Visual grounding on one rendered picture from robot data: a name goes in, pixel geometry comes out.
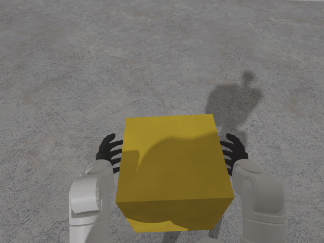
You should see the robot left hand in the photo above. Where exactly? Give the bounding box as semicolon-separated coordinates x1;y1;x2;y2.
96;133;123;174

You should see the right robot forearm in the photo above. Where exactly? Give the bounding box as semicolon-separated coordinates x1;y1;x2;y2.
232;159;287;243

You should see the robot right hand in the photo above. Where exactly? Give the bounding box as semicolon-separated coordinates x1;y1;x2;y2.
220;133;248;176

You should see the left robot forearm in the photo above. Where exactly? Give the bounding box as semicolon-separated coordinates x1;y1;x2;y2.
69;159;115;243

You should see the carton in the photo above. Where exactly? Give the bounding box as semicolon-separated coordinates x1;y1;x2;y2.
115;114;234;233

